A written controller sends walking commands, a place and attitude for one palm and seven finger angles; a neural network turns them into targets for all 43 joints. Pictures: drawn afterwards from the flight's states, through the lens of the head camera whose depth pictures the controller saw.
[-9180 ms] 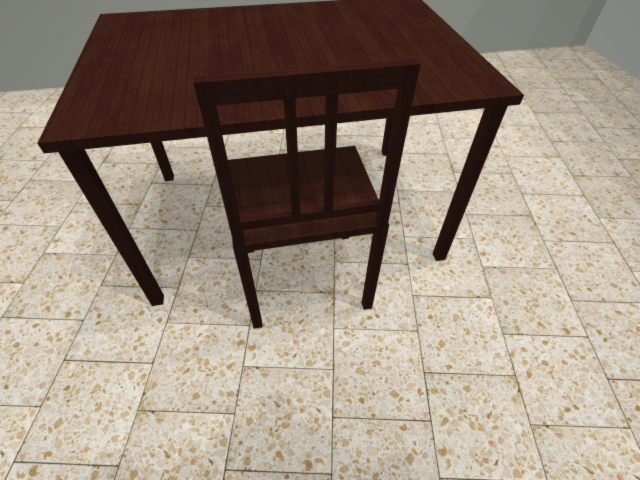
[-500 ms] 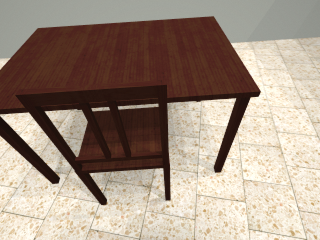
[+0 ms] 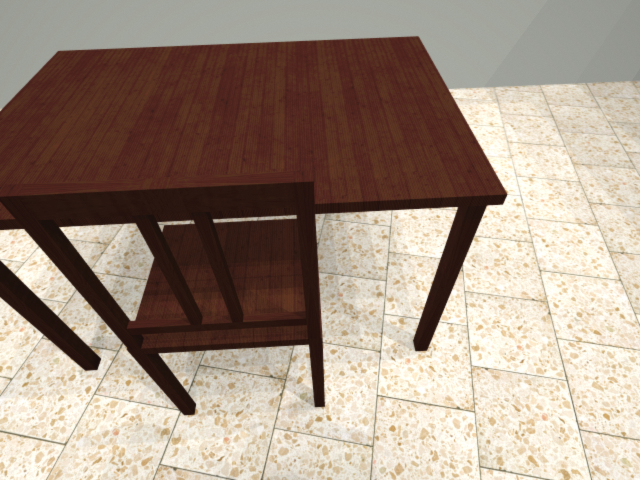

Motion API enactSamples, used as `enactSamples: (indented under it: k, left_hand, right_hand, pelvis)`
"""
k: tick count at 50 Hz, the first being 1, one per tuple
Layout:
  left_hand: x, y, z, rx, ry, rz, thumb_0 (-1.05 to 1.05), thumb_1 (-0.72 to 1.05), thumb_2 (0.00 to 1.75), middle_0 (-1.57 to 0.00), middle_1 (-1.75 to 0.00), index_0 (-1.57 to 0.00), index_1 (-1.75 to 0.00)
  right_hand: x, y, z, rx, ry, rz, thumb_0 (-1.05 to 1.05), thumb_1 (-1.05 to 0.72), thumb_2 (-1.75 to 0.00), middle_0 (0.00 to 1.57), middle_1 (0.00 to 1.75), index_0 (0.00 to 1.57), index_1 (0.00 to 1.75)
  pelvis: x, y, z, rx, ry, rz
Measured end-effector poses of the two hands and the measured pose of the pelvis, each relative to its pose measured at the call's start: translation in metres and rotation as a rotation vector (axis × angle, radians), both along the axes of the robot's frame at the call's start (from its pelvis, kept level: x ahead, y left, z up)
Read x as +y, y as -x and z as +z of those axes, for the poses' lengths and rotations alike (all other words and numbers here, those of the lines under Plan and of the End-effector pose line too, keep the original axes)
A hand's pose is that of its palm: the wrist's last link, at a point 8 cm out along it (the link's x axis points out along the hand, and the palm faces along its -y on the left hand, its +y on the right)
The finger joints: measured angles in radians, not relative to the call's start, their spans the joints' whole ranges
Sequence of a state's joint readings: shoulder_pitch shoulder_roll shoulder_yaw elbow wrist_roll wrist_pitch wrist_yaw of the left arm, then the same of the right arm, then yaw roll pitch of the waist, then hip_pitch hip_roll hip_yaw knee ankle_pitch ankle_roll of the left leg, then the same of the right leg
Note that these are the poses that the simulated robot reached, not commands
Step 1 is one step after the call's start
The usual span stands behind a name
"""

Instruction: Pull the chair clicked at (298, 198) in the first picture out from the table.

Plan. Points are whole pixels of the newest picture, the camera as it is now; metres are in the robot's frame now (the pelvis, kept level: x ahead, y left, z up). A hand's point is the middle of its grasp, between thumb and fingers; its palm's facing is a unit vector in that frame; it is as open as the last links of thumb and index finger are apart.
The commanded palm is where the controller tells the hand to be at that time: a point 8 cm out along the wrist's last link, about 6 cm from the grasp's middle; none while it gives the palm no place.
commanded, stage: look again from close up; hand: left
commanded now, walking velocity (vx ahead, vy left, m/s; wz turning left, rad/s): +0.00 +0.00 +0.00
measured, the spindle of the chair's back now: (173, 274) +0.45 +0.29 -0.08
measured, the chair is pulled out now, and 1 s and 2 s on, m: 0.00 0.00 0.00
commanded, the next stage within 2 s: raise the hand toward the chair's back in 1.56 s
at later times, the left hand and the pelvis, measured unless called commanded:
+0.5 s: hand out of the picture -0.01 +0.16 -0.17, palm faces +0.03 -0.98 -0.19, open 7.3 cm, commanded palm none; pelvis +0.00 -0.01 +0.00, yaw +0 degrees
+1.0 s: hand out of the picture -0.01 +0.15 -0.17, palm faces +0.03 -0.98 -0.18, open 7.3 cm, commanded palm none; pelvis +0.00 -0.01 +0.00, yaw +0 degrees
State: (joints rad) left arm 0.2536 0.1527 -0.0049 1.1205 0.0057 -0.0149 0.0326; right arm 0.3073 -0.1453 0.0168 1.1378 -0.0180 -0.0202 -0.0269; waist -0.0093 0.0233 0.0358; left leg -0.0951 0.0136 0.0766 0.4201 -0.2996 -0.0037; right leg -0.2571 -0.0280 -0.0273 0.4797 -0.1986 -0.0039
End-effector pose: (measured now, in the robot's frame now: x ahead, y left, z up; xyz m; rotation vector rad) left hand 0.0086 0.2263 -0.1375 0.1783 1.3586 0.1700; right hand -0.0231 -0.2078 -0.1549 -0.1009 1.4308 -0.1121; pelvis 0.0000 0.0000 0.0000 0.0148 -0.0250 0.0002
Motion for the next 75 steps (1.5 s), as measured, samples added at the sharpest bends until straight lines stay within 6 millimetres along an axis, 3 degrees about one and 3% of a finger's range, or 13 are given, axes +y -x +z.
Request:
enactSamples:
  k: [17, 32, 45, 75]
  left_hand:
    - [-0.014, 0.016, -0.004, 0.042, 0.031, 0.017, 0.01, 0.92, 0.9, -0.2, -0.3, -0.2, -0.3]
    - [-0.02, 0.026, -0.005, 0.058, 0.047, 0.029, 0.01, 0.91, 0.9, -0.2, -0.3, -0.2, -0.3]
    - [-0.022, 0.027, -0.006, 0.066, 0.05, 0.03, 0.01, 0.91, 0.9, -0.2, -0.3, -0.2, -0.3]
    - [-0.023, 0.027, -0.008, 0.065, 0.056, 0.028, 0.01, 0.92, 0.9, -0.2, -0.3, -0.2, -0.3]
  right_hand:
    - [-0.008, -0.007, 0.004, -0.011, 0.017, 0.001, 0.0, -0.91, -0.9, 0.2, 0.3, 0.2, 0.3]
    - [0.0, 0.005, 0.004, 0.013, 0.002, -0.007, 0.0, -0.91, -0.9, 0.2, 0.3, 0.2, 0.3]
    - [0.004, 0.013, 0.005, 0.035, -0.003, -0.019, 0.0, -0.91, -0.9, 0.2, 0.3, 0.2, 0.3]
    - [0.005, 0.011, 0.005, 0.026, 0.003, -0.027, 0.0, -0.91, -0.9, 0.2, 0.3, 0.2, 0.3]
  pelvis:
    - [-0.005, -0.003, 0.001, -0.003, 0.005, -0.004]
    - [-0.005, -0.001, 0.002, -0.004, 0.006, -0.003]
    - [-0.005, -0.001, 0.001, -0.001, 0.005, -0.006]
    - [-0.004, -0.002, 0.001, -0.003, 0.006, -0.01]
